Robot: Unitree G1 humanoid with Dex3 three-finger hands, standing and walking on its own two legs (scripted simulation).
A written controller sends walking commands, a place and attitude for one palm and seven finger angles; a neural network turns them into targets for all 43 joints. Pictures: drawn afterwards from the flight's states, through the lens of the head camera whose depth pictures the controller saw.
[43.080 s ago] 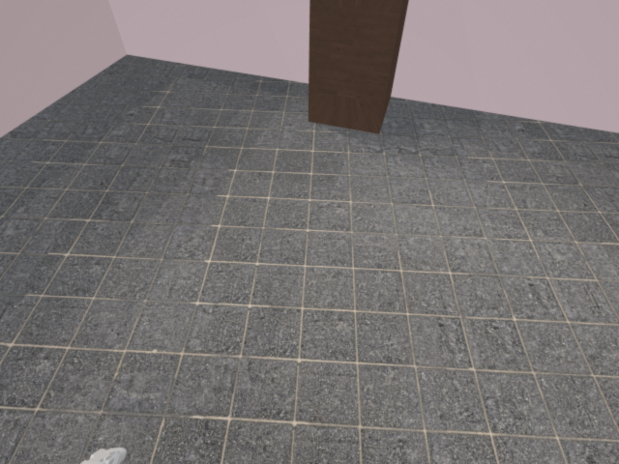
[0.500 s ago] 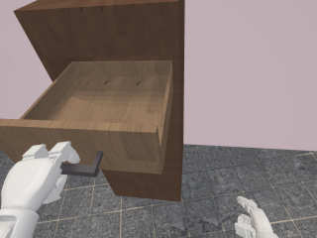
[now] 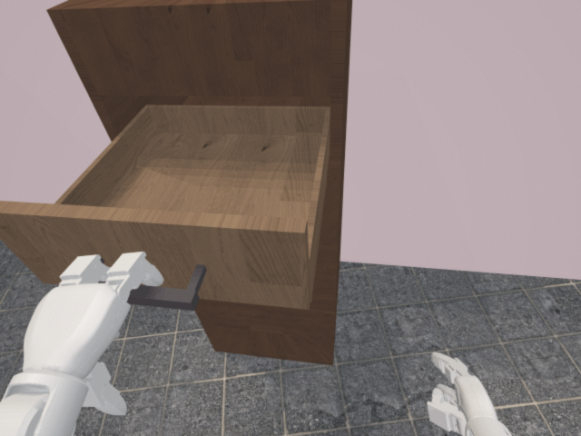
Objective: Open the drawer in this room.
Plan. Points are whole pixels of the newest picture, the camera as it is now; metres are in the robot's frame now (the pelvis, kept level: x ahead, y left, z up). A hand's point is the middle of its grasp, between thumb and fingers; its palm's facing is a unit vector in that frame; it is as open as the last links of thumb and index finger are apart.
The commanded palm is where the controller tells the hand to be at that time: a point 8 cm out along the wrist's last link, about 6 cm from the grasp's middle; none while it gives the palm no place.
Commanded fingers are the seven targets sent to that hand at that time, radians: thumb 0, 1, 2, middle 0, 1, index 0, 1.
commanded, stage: lift the hand off the handle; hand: left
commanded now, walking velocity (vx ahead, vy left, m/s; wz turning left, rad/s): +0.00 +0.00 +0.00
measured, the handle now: (139, 281) +0.23 +0.22 +0.15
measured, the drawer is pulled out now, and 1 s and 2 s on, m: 0.29 0.28 0.28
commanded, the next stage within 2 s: draw the hand back to the body in 1.48 s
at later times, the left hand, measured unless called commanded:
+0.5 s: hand (124, 315) +0.19 +0.22 +0.15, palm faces +0.13 -0.10 -0.99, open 13.6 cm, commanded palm +0.15 +0.21 +0.22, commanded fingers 0.00 -0.50 0.30 -0.30 -1.20 -0.30 -1.20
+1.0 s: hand (118, 283) +0.19 +0.20 +0.20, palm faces +0.14 -0.03 -0.99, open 13.2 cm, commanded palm +0.16 +0.21 +0.29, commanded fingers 0.00 -0.50 0.30 -0.30 -1.20 -0.30 -1.20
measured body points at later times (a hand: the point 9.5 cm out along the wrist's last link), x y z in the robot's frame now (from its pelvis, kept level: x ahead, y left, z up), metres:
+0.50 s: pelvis -0.02 +0.00 +0.00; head -0.04 -0.05 +0.45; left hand +0.18 +0.22 +0.20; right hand +0.23 -0.17 -0.08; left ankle +0.02 +0.10 -0.74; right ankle -0.02 -0.11 -0.74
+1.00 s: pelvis -0.03 -0.02 +0.00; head -0.05 -0.09 +0.45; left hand +0.18 +0.20 +0.26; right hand +0.23 -0.19 -0.08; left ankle +0.02 +0.10 -0.74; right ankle -0.02 -0.11 -0.74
